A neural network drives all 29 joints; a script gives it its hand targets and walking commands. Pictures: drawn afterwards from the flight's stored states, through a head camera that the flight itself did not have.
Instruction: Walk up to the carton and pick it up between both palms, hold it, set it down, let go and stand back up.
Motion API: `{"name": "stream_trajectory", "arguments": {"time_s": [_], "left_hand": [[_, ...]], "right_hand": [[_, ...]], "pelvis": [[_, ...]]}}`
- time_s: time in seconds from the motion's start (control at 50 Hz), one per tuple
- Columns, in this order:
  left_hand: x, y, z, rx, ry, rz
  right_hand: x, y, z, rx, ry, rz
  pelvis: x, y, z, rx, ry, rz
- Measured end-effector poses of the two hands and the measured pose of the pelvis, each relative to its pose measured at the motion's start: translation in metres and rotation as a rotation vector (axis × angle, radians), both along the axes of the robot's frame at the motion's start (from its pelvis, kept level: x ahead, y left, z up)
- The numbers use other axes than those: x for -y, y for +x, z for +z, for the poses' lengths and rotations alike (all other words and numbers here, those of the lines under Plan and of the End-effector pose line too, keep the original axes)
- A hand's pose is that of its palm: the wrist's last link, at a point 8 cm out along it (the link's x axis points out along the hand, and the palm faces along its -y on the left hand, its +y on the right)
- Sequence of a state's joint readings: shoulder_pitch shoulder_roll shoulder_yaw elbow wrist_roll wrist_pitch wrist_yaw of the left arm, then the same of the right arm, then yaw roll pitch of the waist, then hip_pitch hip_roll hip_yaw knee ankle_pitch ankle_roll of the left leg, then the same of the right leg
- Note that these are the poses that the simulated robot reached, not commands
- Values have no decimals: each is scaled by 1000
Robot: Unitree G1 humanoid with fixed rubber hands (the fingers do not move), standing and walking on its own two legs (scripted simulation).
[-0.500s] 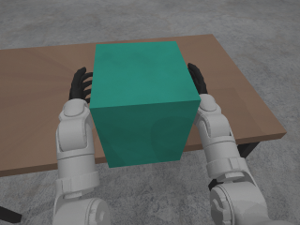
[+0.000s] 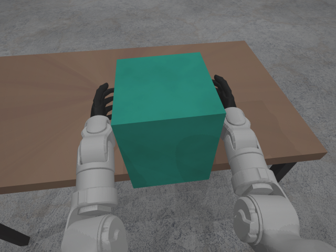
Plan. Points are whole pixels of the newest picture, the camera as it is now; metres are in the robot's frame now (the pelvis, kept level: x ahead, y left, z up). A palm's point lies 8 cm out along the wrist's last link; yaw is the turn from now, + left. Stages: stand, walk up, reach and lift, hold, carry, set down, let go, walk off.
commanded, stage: set down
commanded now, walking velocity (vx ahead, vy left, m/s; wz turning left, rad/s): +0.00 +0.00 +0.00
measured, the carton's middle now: (165, 122) +0.42 -0.03 +0.08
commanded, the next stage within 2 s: none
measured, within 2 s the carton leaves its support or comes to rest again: rests again in 0.22 s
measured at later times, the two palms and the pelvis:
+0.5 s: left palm (105, 120) +0.41 +0.12 +0.12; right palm (227, 110) +0.41 -0.18 +0.12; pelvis +0.00 +0.00 +0.00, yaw +0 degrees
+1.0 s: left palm (107, 121) +0.41 +0.11 +0.11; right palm (229, 114) +0.41 -0.18 +0.11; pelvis +0.00 +0.00 +0.00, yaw +0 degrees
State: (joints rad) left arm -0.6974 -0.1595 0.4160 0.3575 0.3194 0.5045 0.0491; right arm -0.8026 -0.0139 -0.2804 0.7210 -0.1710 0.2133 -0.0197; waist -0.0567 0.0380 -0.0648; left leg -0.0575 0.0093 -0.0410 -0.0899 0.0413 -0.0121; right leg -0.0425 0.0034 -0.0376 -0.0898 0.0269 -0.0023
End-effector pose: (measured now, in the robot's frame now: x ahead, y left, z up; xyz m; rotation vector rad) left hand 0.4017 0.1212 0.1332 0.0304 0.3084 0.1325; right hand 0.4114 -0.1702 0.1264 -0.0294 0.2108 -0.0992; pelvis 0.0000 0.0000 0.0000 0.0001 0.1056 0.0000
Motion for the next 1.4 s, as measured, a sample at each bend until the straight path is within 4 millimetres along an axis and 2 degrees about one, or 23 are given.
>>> {"name": "stream_trajectory", "arguments": {"time_s": [0.28,0.8,1.4], "left_hand": [[4,3,-13,-8,-7,-8],[10,4,-17,39,-6,-22],[9,6,-21,75,-7,-33]], "right_hand": [[5,1,-7,-10,-3,-7],[11,-4,-20,10,2,-19],[11,-3,-20,15,-8,-12]], "pelvis": [[2,-2,-1,-40,-1,5],[2,-2,-1,-46,0,-1],[3,-2,-1,-52,0,-14]]}}
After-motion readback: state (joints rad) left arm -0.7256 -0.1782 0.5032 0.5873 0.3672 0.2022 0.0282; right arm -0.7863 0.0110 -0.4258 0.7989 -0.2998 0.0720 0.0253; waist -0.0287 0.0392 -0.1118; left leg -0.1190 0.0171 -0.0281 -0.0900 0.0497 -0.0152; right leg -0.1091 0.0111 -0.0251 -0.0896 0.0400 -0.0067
